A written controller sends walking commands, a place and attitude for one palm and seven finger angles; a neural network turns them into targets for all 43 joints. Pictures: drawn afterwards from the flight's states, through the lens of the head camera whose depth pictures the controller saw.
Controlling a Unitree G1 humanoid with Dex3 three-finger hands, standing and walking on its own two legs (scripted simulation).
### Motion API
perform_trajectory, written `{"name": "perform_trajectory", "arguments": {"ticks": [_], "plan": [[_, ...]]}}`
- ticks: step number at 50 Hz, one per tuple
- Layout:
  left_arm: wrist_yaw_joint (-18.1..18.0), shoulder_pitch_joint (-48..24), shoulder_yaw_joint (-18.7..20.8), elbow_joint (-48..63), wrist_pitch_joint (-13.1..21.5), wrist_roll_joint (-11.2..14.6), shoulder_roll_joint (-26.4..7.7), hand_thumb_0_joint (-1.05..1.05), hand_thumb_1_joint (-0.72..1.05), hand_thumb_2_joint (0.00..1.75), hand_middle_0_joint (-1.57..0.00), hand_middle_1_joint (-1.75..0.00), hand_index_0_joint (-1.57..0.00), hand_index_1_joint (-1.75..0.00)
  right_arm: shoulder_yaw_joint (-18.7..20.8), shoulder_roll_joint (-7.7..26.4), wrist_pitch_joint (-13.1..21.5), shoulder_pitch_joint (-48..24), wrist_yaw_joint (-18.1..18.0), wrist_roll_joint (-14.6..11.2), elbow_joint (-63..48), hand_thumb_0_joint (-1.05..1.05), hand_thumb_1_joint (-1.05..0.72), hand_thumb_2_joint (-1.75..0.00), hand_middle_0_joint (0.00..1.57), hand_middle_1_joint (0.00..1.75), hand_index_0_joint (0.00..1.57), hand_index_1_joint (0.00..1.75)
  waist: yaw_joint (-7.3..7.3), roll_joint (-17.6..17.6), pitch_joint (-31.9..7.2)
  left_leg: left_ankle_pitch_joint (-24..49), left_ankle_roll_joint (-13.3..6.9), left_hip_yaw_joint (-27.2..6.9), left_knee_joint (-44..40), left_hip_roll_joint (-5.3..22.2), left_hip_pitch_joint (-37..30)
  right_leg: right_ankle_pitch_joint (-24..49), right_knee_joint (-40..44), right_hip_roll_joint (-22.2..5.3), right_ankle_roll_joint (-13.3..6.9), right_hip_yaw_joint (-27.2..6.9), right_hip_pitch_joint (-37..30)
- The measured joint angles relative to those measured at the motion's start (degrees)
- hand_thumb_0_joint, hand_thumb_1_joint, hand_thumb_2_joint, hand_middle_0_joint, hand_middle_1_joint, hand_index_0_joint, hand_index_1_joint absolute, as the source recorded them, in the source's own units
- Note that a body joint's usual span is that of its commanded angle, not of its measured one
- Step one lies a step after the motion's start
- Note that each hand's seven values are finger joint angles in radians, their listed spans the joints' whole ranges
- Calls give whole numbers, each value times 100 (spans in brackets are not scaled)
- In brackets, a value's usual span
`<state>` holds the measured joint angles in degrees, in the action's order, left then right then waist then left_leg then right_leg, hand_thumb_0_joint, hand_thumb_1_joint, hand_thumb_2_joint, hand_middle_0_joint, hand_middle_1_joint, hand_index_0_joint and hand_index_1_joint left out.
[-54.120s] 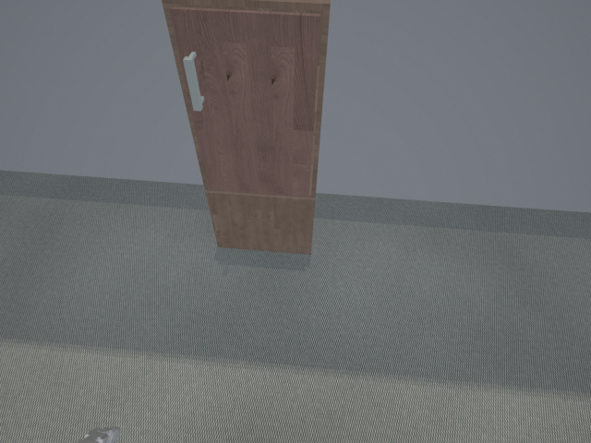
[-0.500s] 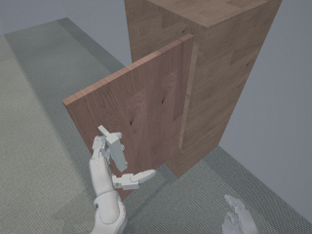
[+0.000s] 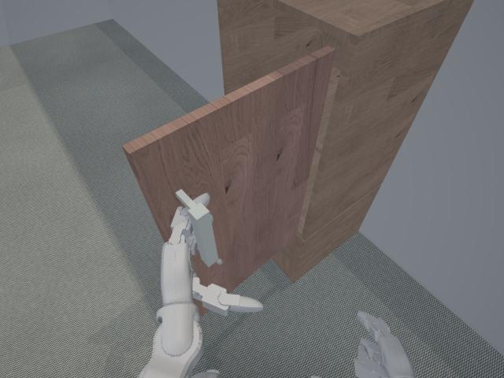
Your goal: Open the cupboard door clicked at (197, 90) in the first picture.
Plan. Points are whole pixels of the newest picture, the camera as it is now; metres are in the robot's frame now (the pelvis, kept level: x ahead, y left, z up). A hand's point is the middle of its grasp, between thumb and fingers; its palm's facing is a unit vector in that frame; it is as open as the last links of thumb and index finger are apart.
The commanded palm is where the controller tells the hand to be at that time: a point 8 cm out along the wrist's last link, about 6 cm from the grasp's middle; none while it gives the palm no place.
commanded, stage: slide the hand sideways off the handle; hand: left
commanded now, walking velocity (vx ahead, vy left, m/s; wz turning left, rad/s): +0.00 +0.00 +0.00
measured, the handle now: (197, 229) +0.32 +0.11 +0.07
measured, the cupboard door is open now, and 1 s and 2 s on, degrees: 94 97 97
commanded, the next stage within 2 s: draw the hand back to the body in 1.10 s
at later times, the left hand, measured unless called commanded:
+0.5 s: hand (205, 292) +0.23 +0.08 +0.07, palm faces -0.04 -1.00 -0.01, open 16.0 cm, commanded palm +0.19 +0.15 +0.07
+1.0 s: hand (168, 319) +0.19 +0.13 +0.06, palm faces +0.01 -1.00 -0.04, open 16.2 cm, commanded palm +0.15 +0.19 +0.07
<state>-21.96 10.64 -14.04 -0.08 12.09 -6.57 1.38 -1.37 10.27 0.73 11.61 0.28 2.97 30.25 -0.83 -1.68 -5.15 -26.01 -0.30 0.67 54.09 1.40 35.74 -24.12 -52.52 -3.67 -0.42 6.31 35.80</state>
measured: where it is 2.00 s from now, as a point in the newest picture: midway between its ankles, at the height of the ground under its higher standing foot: outside the picture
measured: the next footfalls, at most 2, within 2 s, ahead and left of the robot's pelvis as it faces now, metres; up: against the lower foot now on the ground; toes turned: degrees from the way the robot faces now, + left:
none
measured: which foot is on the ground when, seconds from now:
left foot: down 0.00-1.00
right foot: down 0.00-1.00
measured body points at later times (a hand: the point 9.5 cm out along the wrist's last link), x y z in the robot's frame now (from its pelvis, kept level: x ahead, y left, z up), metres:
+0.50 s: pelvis +0.00 +0.00 +0.00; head +0.04 +0.00 +0.44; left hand +0.22 +0.14 +0.07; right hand +0.18 -0.21 -0.08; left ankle +0.01 +0.12 -0.69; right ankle +0.02 -0.12 -0.69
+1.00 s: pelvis +0.02 -0.01 -0.02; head +0.06 -0.02 +0.43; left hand +0.18 +0.18 +0.07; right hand +0.20 -0.23 -0.09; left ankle +0.01 +0.12 -0.69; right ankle +0.02 -0.12 -0.69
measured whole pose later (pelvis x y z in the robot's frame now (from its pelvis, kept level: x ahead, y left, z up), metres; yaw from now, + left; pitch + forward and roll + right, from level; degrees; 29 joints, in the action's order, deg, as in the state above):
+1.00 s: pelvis +0.02 -0.01 -0.02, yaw -1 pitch +11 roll -1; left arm 6.5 39.0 -0.8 20.6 17.6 9.2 -8.7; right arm 0.2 11.5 5.1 15.2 -2.3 -1.1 23.8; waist -1.0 -2.1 -6.6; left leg -30.6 0.6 0.2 60.7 2.6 40.7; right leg -28.5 -59.0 -2.7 -1.0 6.3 40.9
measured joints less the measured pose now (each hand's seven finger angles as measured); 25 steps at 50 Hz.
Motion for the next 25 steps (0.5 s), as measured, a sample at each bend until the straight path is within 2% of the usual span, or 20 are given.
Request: {"name": "perform_trajectory", "arguments": {"ticks": [2, 4, 7, 10, 14, 19, 25], "plan": [[759, 67, -17, 80, 153, 116, -328, -1, -49, 30, -27, -46, -22, -48, -7, 63, 51, 75, -36, -61, -57, 1, -90, -90, 20, 30, 20, 30, -28, -19, 30, -10, -15, -11, 45, -18, 26, -12, -38, -20, 10, 9, 13], [1396, 114, -56, 160, 242, 374, -571, -1, -49, 30, -24, -42, -18, -43, -18, 134, 119, 128, -81, -144, -108, 1, -90, -90, 20, 30, 20, 30, -23, -72, 78, -24, -31, -21, 86, -27, 25, -14, -51, -29, 26, 17, -7], [1856, 204, -96, 291, 197, 799, -597, -1, -50, 30, -21, -37, -16, -38, -33, 200, 240, 164, -144, -258, -177, 1, -90, -90, 20, 30, 20, 30, 18, -141, 150, -33, -55, 12, 89, -27, -29, 10, -25, -27, 58, -17, -57], [1794, 356, -58, 424, 96, 946, -379, -1, -50, 29, -18, -34, -16, -35, -46, 179, 319, 205, -151, -290, -262, 1, -90, -90, 20, 30, 20, 30, 61, -108, 154, -14, -73, 93, 21, -32, -85, 41, 6, -30, 82, -97, -63], [1538, 635, -47, 640, 50, 724, -260, -1, -50, 29, -17, -32, -19, -34, -68, 100, 331, 282, -66, -242, -407, 1, -90, -90, 20, 30, 20, 30, 87, -3, 86, -10, -75, 177, -29, -27, -105, 37, -12, -23, 84, -183, -15], [1512, 941, 48, 878, 146, 573, -435, -1, -50, 30, -19, -32, -19, -33, -104, 52, 284, 296, -9, -197, -516, 1, -90, -90, 20, 30, 20, 30, 88, 73, 67, -72, -48, 175, 55, 14, -54, -24, -100, 15, 55, -186, 47], [1781, 1372, 314, 1215, 229, 796, -653, -1, -50, 30, -21, -33, -21, -33, -89, 97, 298, 269, -44, -222, -565, 1, -90, -90, 20, 30, 20, 30, 70, 12, 66, -154, -13, 120, 162, 64, 23, -92, -161, 61, 26, -135, 93]]}}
